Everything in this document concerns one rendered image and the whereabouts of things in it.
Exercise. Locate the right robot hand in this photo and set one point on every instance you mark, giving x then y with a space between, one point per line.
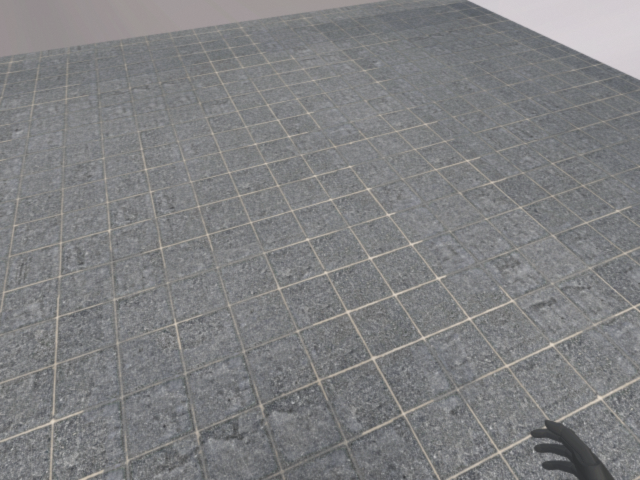
585 465

